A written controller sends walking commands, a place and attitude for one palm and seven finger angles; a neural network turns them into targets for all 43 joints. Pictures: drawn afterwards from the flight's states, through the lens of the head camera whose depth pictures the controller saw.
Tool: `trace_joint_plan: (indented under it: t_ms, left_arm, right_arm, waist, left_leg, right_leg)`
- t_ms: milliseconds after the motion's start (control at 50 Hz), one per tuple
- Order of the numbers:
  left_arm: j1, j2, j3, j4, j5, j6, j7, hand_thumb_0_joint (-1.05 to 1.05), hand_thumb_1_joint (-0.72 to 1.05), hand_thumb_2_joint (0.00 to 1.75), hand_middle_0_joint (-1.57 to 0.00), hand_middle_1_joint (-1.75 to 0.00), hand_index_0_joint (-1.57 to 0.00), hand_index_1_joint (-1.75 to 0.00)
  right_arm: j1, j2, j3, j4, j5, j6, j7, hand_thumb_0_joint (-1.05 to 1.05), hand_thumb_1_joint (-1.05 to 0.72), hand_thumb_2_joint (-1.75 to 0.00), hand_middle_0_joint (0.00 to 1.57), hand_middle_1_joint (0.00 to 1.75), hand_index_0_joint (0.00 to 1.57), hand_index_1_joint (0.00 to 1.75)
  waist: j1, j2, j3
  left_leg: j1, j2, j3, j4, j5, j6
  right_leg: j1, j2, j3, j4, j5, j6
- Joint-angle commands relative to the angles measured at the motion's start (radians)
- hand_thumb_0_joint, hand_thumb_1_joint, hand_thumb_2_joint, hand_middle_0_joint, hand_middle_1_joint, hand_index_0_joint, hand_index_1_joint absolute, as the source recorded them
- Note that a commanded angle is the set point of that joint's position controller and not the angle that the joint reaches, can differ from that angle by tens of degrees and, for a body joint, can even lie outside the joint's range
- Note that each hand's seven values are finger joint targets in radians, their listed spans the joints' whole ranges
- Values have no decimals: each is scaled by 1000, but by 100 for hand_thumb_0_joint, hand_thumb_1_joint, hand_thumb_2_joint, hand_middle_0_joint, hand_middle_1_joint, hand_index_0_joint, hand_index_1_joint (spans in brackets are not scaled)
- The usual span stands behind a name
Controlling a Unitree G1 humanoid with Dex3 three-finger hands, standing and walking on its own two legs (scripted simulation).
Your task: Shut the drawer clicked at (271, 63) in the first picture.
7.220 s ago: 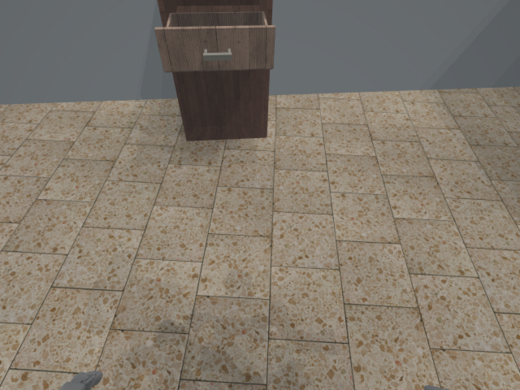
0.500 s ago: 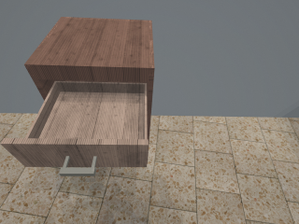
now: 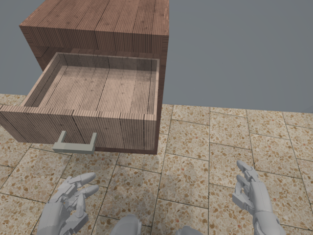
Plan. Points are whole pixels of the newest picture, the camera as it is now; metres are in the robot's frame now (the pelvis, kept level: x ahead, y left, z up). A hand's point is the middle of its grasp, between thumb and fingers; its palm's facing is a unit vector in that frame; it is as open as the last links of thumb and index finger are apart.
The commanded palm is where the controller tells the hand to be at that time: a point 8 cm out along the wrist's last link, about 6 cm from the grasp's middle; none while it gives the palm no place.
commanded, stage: raise the hand and make a fist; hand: left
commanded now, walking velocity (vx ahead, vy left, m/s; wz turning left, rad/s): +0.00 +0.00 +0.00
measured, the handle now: (76, 141) +0.34 +0.27 +0.00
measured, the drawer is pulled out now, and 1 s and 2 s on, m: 0.30 0.30 0.30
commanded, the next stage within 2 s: bring the fist close to the handle in 1.42 s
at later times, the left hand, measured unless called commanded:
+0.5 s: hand (68, 202) +0.17 +0.20 +0.07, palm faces +0.11 -0.99 -0.10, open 3.3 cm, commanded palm +0.13 +0.25 +0.08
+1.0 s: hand (53, 199) +0.17 +0.22 +0.09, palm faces +0.09 -0.99 -0.06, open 3.2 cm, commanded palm +0.13 +0.27 +0.10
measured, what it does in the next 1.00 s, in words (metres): stands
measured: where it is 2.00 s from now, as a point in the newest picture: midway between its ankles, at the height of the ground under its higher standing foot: outside the picture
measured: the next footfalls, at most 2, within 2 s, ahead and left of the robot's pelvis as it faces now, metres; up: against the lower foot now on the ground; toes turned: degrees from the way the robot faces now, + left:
none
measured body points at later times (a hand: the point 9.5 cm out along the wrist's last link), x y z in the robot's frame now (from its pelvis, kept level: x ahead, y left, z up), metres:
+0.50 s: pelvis +0.01 -0.02 +0.02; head +0.07 -0.02 +0.46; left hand +0.16 +0.25 +0.08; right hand +0.17 -0.28 -0.07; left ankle +0.05 +0.10 -0.65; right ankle +0.02 -0.09 -0.65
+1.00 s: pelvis +0.02 +0.02 +0.03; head +0.05 +0.03 +0.48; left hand +0.16 +0.27 +0.10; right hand +0.24 -0.19 -0.03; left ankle +0.05 +0.10 -0.65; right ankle +0.02 -0.09 -0.65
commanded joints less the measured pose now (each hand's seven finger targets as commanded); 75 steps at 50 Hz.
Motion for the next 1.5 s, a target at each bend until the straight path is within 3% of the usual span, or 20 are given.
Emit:
trace_joint_plan:
  t_ms: [0,60,140,160,200,260,320,420,540,660,680,760,840,1040,1120,1220,1260,1320,1420,1480]
  left_arm:
    - [-207,101,55,-425,-40,-239,0,0,90,90,-70,-84,-70,-84]
    - [-187,103,31,-293,-72,-218,-121,0,90,90,-76,-91,-76,-91]
    - [-91,201,170,-199,-134,-39,-220,0,90,90,-84,-99,-84,-99]
    - [-46,235,241,-146,-142,9,-213,0,90,90,-86,-101,-86,-101]
    - [-37,231,281,-215,-164,45,-193,0,90,90,-90,-106,-90,-106]
    - [12,228,333,-217,-169,17,-142,0,90,90,-96,-112,-96,-112]
    - [64,186,299,-211,-166,-55,-151,0,90,90,-102,-119,-102,-119]
    - [63,174,260,-175,-181,-118,-217,0,90,90,-112,-130,-112,-130]
    - [45,204,273,-254,-187,-149,-216,0,90,90,-124,-143,-124,-143]
    - [65,191,245,-288,-157,-90,-180,0,90,90,-136,-156,-136,-156]
    - [67,170,213,-295,-152,-74,-178,0,90,90,-138,-158,-138,-158]
    - [97,191,241,-305,-140,-22,-166,0,90,90,-140,-160,-140,-160]
    - [99,167,210,-353,-144,-1,-166,0,90,90,-140,-160,-140,-160]
    - [90,147,144,-441,-118,7,-145,0,90,90,-140,-160,-140,-160]
    - [104,153,161,-428,-112,20,-120,0,90,90,-140,-160,-140,-160]
    - [147,146,141,-478,-102,17,-94,0,90,90,-140,-160,-140,-160]
    - [179,160,166,-449,-97,19,-82,0,90,90,-140,-160,-140,-160]
    - [180,136,136,-471,-100,8,-84,0,90,90,-140,-160,-140,-160]
    - [192,159,176,-453,-111,-5,-89,0,90,90,-140,-160,-140,-160]
    - [173,166,179,-449,-116,-16,-103,0,90,90,-140,-160,-140,-160]
  right_arm:
    - [41,-94,-8,-87,-3,-68,-31,0,-90,-90,20,30,20,30]
    - [33,-115,3,-56,14,-110,-42,0,-90,-90,20,30,20,30]
    - [12,-113,2,-64,49,-108,-67,0,-90,-90,20,30,20,30]
    - [-7,-103,-1,-51,52,-95,-72,0,-90,-90,20,30,20,30]
    - [-11,-85,0,-57,51,-82,-77,0,-90,-90,20,30,20,30]
    - [-22,-63,-7,-21,42,-78,-79,0,-90,-90,20,30,20,30]
    - [-7,-56,-18,-2,39,-87,-67,0,-90,-90,20,30,20,30]
    - [-1,-87,-29,7,44,-120,-68,0,-90,-90,20,30,20,30]
    - [12,-101,-35,0,44,-151,-72,0,-90,-90,20,30,20,30]
    - [0,-102,-24,-24,44,-133,-63,0,-90,-90,20,30,20,30]
    - [3,-100,-17,-35,44,-129,-61,0,-90,-90,20,30,20,30]
    - [-4,-98,-14,-51,43,-115,-57,0,-90,-90,20,30,20,30]
    - [-1,-94,-4,-71,44,-110,-50,0,-90,-90,20,30,20,30]
    - [19,-107,8,-95,43,-121,-38,0,-90,-90,20,30,20,30]
    - [18,-106,7,-102,43,-111,-39,0,-90,-90,20,30,20,30]
    - [19,-100,4,-111,43,-107,-30,0,-90,-90,20,30,20,30]
    - [12,-99,-2,-104,43,-101,-31,0,-90,-90,20,30,20,30]
    - [17,-97,-1,-112,44,-95,-27,0,-90,-90,20,30,20,30]
    - [19,-99,-6,-104,46,-86,-33,0,-90,-90,20,30,20,30]
    - [17,-99,-4,-100,48,-90,-36,0,-90,-90,20,30,20,30]
  waist:
    - [-81,128,-153]
    - [-111,80,-115]
    - [-49,-18,-180]
    - [-27,-10,-176]
    - [-7,-8,-201]
    - [7,-28,-190]
    - [-6,4,-155]
    - [-40,-9,-105]
    - [-27,45,-152]
    - [-20,104,-129]
    - [-28,104,-118]
    - [-12,88,-124]
    - [-24,75,-103]
    - [-34,101,-89]
    - [-23,73,-85]
    - [-11,123,-124]
    - [-6,83,-106]
    - [-17,92,-99]
    - [-18,64,-101]
    - [-22,96,-88]
  left_leg:
    - [128,1,-75,-116,97,7]
    - [55,0,-75,-74,49,13]
    - [-3,-14,-53,-74,65,14]
    - [-6,-15,-52,-75,76,11]
    - [25,-15,-56,-106,127,8]
    - [44,-7,-67,-126,196,2]
    - [67,-10,-64,-154,235,-3]
    - [88,-13,-65,-159,198,4]
    - [164,-11,-64,-191,214,12]
    - [227,-6,-73,-245,216,14]
    - [238,-6,-75,-257,210,13]
    - [261,-3,-83,-279,232,10]
    - [276,-2,-90,-293,239,5]
    - [302,6,-123,-321,182,-6]
    - [275,3,-124,-328,152,-10]
    - [301,6,-116,-321,213,-17]
    - [282,8,-115,-317,229,-16]
    - [277,5,-107,-308,227,-16]
    - [248,1,-99,-291,205,-9]
    - [243,-1,-97,-286,185,-7]
  right_leg:
    - [-41,21,90,-197,60,14]
    - [-32,10,138,-248,-9,22]
    - [162,-33,234,-342,-50,54]
    - [193,-40,247,-354,-31,62]
    - [261,-56,242,-354,72,75]
    - [301,-57,221,-325,263,88]
    - [288,-55,195,-305,369,91]
    - [208,-53,187,-335,258,88]
    - [187,-26,136,-325,183,50]
    - [167,0,68,-317,174,30]
    - [160,2,56,-316,175,30]
    - [186,10,33,-319,209,28]
    - [180,14,13,-320,220,30]
    - [134,19,-6,-305,151,25]
    - [141,20,-7,-301,131,24]
    - [152,18,-10,-286,160,21]
    - [160,23,-10,-290,174,21]
    - [150,20,-12,-283,174,24]
    - [153,23,0,-289,168,25]
    - [144,23,9,-296,151,23]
